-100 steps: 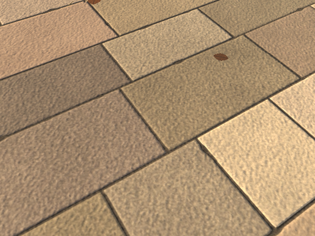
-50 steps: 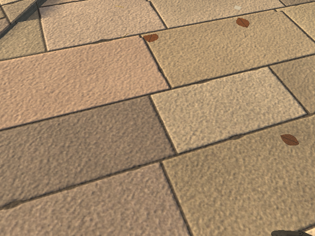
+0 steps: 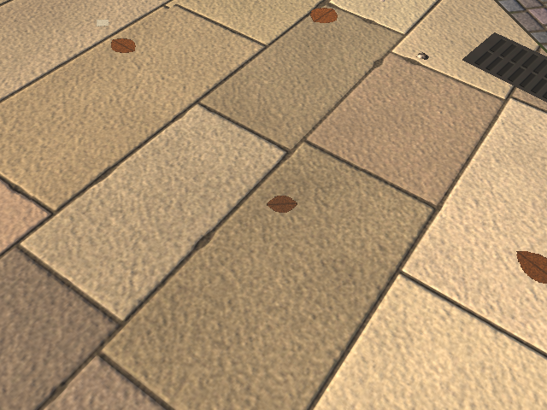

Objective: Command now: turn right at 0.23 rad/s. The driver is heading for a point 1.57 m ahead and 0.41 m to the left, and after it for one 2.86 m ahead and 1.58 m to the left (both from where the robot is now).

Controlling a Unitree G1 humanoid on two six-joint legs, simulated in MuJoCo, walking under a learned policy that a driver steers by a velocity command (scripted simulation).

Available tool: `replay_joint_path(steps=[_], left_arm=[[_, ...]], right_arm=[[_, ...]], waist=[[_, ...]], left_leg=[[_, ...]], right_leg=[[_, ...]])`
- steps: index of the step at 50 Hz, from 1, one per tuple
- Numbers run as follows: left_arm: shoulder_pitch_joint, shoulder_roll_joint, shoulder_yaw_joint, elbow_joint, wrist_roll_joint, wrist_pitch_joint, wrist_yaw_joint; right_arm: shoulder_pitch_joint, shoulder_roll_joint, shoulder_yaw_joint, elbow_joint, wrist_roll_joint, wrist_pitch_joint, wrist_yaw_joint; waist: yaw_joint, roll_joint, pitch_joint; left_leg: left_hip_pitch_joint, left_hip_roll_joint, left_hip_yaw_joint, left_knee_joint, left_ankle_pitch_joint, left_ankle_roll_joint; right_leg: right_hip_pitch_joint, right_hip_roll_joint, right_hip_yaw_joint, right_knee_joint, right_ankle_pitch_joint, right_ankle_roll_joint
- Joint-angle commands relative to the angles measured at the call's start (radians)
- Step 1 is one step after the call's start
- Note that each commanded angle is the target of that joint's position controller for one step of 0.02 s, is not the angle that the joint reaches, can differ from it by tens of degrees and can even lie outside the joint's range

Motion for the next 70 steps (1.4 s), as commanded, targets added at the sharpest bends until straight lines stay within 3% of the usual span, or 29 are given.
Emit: replay_joint_path(steps=[1,4,6,7,8,9,11,13,17,21,23,24,25,26,27,28,30,38,45,47,49,50,51,52,53,54,56,61,70], left_arm=[[-0.054,-0.002,-0.017,-0.090,0.005,-0.016,-0.005],[-0.019,0.025,-0.009,-0.067,-0.004,-0.018,-0.008],[0.021,0.037,-0.009,-0.044,0.007,-0.020,-0.009],[0.034,0.085,-0.003,-0.054,0.015,-0.020,0.000],[0.018,0.114,-0.002,-0.047,0.026,-0.018,0.004],[0.012,0.056,-0.012,-0.042,0.025,-0.024,-0.010],[0.063,0.109,0.002,-0.025,0.026,-0.033,-0.014],[0.123,0.122,0.003,-0.003,0.018,-0.057,-0.007],[0.110,0.089,-0.005,-0.001,-0.006,-0.087,-0.002],[0.070,0.109,0.002,-0.004,-0.018,-0.084,-0.021],[0.071,0.077,-0.010,0.003,-0.013,-0.084,-0.026],[0.064,0.035,-0.024,0.003,-0.005,-0.088,-0.028],[0.041,-0.046,-0.049,-0.021,0.014,-0.096,-0.030],[0.051,-0.008,-0.036,-0.076,-0.017,-0.115,-0.020],[0.047,0.070,-0.015,-0.058,-0.038,-0.128,-0.014],[0.030,0.087,-0.009,-0.047,-0.039,-0.132,-0.019],[0.031,0.057,-0.010,-0.021,-0.010,-0.134,-0.023],[-0.124,-0.026,-0.036,-0.061,-0.003,-0.139,-0.044],[-0.291,-0.017,-0.041,-0.120,-0.015,-0.161,-0.088],[-0.232,0.020,-0.026,-0.109,-0.010,-0.165,-0.087],[0.021,0.095,0.011,-0.047,-0.010,-0.162,-0.065],[0.215,0.162,0.028,-0.012,0.008,-0.154,-0.048],[0.235,0.217,0.034,0.008,0.022,-0.154,-0.055],[0.227,0.101,0.010,-0.001,0.019,-0.152,-0.052],[0.154,0.063,-0.005,0.007,0.011,-0.152,-0.046],[0.094,0.045,-0.011,0.015,0.009,-0.153,-0.045],[0.024,0.010,-0.018,0.031,0.024,-0.167,-0.049],[-0.017,0.029,-0.002,0.087,0.020,-0.194,-0.047],[0.088,0.116,0.022,0.152,-0.002,-0.149,-0.025]], right_arm=[[-0.053,-0.158,-0.031,-0.064,0.002,-0.003,-0.003],[-0.025,-0.187,-0.034,-0.049,0.017,0.005,0.004],[0.015,-0.157,-0.020,-0.027,0.029,-0.004,0.008],[0.035,-0.130,-0.007,-0.027,0.005,-0.018,0.015],[0.073,-0.070,0.011,-0.027,-0.021,-0.035,0.025],[0.008,-0.082,0.014,-0.027,-0.022,-0.036,0.021],[-0.079,-0.128,-0.004,-0.038,0.007,-0.036,0.015],[-0.118,-0.149,-0.016,-0.065,0.027,-0.042,0.017],[-0.096,-0.114,-0.012,-0.053,0.036,-0.081,0.049],[-0.019,-0.104,-0.004,-0.015,0.030,-0.088,0.070],[0.108,-0.122,-0.015,0.034,0.031,-0.082,0.063],[0.191,-0.142,-0.023,0.053,0.035,-0.081,0.054],[0.302,-0.227,-0.038,0.063,0.025,-0.085,0.041],[0.324,-0.328,-0.060,0.061,0.009,-0.092,0.054],[0.241,-0.256,-0.038,0.037,0.009,-0.101,0.055],[0.195,-0.202,-0.023,0.026,0.010,-0.104,0.051],[0.142,-0.171,-0.010,0.010,0.003,-0.102,0.047],[0.218,-0.169,0.000,0.042,0.011,-0.087,0.021],[0.304,-0.192,-0.009,0.089,0.029,-0.061,0.014],[0.287,-0.220,-0.021,0.086,0.029,-0.054,0.008],[0.254,-0.229,-0.022,0.074,0.021,-0.045,0.005],[0.252,-0.170,-0.001,0.041,-0.003,-0.049,0.004],[0.426,-0.016,0.040,0.029,0.013,-0.067,0.013],[0.342,-0.151,0.009,0.045,0.046,-0.079,0.018],[0.224,-0.198,-0.011,0.006,0.066,-0.080,0.017],[0.176,-0.181,-0.008,-0.006,0.057,-0.081,0.011],[0.193,-0.145,-0.015,-0.001,0.040,-0.062,0.010],[0.151,-0.096,-0.015,-0.030,0.035,-0.015,0.006],[-0.128,-0.073,0.003,-0.147,0.032,-0.039,0.065]], waist=[[-0.008,0.239,-0.106],[-0.006,0.240,-0.102],[0.014,0.195,-0.094],[-0.004,0.096,-0.137],[-0.056,-0.100,-0.169],[-0.004,-0.125,-0.160],[0.060,-0.148,-0.031],[0.088,-0.213,0.082],[0.065,-0.115,0.053],[0.014,-0.092,-0.007],[-0.046,-0.057,-0.030],[-0.083,-0.021,-0.045],[-0.114,0.205,-0.077],[-0.095,0.376,-0.083],[-0.070,0.241,0.000],[-0.050,0.200,0.051],[-0.021,0.129,0.052],[-0.055,0.114,0.043],[-0.072,0.110,0.096],[-0.018,0.136,0.042],[0.126,0.150,-0.141],[0.190,0.062,-0.318],[0.085,-0.240,-0.501],[0.140,-0.149,-0.446],[0.131,-0.101,-0.249],[0.097,-0.023,-0.160],[0.027,-0.039,-0.081],[-0.010,-0.020,0.011],[0.093,0.025,0.074]], left_leg=[[0.127,0.190,-0.148,-0.094,0.365,0.202],[0.108,0.201,-0.169,-0.061,0.370,0.200],[0.037,0.175,-0.156,-0.037,0.317,0.129],[-0.036,0.136,-0.116,0.017,0.211,0.058],[-0.074,0.035,-0.007,0.038,-0.027,-0.012],[-0.023,0.011,0.029,0.056,-0.094,-0.047],[-0.164,-0.044,0.091,0.214,-0.181,-0.046],[-0.318,0.001,0.018,0.378,-0.289,-0.010],[-0.377,0.047,0.002,0.342,-0.228,0.049],[-0.042,-0.014,0.076,0.127,-0.016,0.034],[0.163,-0.044,0.089,0.073,0.023,0.030],[0.270,0.003,0.023,0.044,-0.013,0.048],[0.367,0.224,-0.287,-0.100,-0.128,0.121],[0.385,0.387,-0.705,-0.268,-0.432,0.277],[0.324,0.390,-0.710,-0.298,-0.558,0.282],[0.284,0.346,-0.598,-0.291,-0.501,0.246],[0.234,0.260,-0.418,-0.295,-0.271,0.200],[0.201,0.159,-0.098,-0.332,0.249,0.176],[0.307,0.231,-0.102,-0.276,0.353,0.172],[0.348,0.238,-0.115,-0.179,0.592,0.153],[0.267,0.175,-0.074,0.118,0.811,0.113],[0.022,0.116,-0.060,0.425,0.498,0.081],[-0.342,-0.062,-0.077,0.767,-0.324,0.026],[-0.430,-0.026,-0.169,0.871,-0.326,0.024],[-0.490,0.019,-0.133,0.882,-0.240,0.024],[-0.462,0.064,-0.108,0.845,-0.154,0.020],[-0.357,0.116,-0.114,0.779,-0.061,0.010],[-0.396,0.142,-0.115,0.664,0.034,-0.018],[-0.450,0.105,0.009,0.229,0.246,0.023]], right_leg=[[0.063,-0.051,-0.073,-0.230,-0.021,0.012],[0.191,-0.040,-0.129,-0.481,0.094,-0.008],[0.355,-0.052,-0.100,-0.717,0.319,-0.060],[0.472,-0.156,0.016,-0.681,0.526,-0.095],[0.468,-0.234,0.084,-0.623,0.507,-0.168],[0.357,-0.232,0.110,-0.663,0.177,-0.216],[0.309,-0.252,0.214,-0.786,-0.253,-0.244],[0.297,-0.335,0.348,-0.862,-0.280,-0.297],[0.398,-0.320,0.277,-0.858,-0.090,-0.287],[0.233,-0.253,0.132,-0.813,0.029,-0.268],[0.114,-0.221,0.098,-0.723,-0.004,-0.236],[0.036,-0.184,0.056,-0.609,-0.007,-0.198],[-0.091,-0.079,-0.069,-0.232,-0.046,-0.117],[-0.300,-0.008,-0.065,0.017,-0.163,-0.095],[-0.377,-0.083,-0.007,0.134,-0.097,-0.111],[-0.403,-0.118,-0.018,0.147,0.009,-0.128],[-0.361,-0.165,-0.037,0.096,0.153,-0.126],[-0.266,-0.154,-0.119,-0.265,0.470,-0.061],[-0.202,-0.104,-0.127,-0.499,0.473,-0.108],[-0.090,-0.067,-0.136,-0.525,0.397,-0.136],[0.292,-0.041,-0.163,-0.544,0.411,-0.190],[0.659,-0.236,0.034,-0.470,0.410,-0.248],[0.979,-0.494,0.527,-0.577,0.167,-0.400],[0.891,-0.472,0.593,-0.698,0.024,-0.367],[0.739,-0.438,0.407,-0.723,0.054,-0.317],[0.590,-0.400,0.285,-0.750,0.167,-0.296],[0.389,-0.334,0.111,-0.824,0.289,-0.278],[0.279,-0.321,-0.092,-0.917,0.424,-0.288],[0.490,-0.337,-0.288,-0.884,0.518,-0.247]])
Velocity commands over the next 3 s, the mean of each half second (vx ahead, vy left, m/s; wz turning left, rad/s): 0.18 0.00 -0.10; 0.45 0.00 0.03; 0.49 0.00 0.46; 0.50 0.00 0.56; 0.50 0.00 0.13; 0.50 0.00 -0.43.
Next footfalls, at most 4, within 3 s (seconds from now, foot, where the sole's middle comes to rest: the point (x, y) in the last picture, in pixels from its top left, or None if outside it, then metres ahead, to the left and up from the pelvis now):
0.14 right None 0.02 -0.15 -0.78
0.48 left None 0.11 0.10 -0.78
1.00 right None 0.47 -0.13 -0.78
1.52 left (198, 316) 0.71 0.17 -0.78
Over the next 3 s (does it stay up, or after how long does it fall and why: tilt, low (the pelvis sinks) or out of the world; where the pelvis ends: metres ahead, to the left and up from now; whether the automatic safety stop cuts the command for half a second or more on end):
stays up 1.28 0.41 -0.02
